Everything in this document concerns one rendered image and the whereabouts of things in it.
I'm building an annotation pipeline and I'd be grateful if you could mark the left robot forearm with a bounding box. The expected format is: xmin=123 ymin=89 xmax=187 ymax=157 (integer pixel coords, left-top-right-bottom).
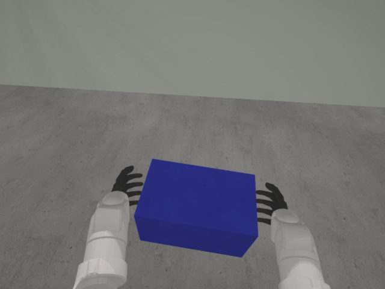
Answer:
xmin=73 ymin=191 xmax=129 ymax=289

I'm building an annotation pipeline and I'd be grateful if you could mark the carton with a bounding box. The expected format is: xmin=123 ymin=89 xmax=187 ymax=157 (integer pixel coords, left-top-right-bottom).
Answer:
xmin=134 ymin=159 xmax=258 ymax=258

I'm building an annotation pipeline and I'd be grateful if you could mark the robot right hand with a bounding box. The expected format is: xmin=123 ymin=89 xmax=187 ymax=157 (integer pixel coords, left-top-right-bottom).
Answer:
xmin=256 ymin=182 xmax=288 ymax=225

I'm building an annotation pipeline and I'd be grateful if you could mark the robot left hand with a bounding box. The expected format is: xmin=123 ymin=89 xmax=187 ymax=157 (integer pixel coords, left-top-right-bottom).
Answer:
xmin=111 ymin=166 xmax=143 ymax=206

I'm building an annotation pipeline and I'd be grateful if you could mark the right robot forearm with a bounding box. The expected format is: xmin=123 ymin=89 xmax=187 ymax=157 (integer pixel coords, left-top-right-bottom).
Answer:
xmin=271 ymin=209 xmax=330 ymax=289

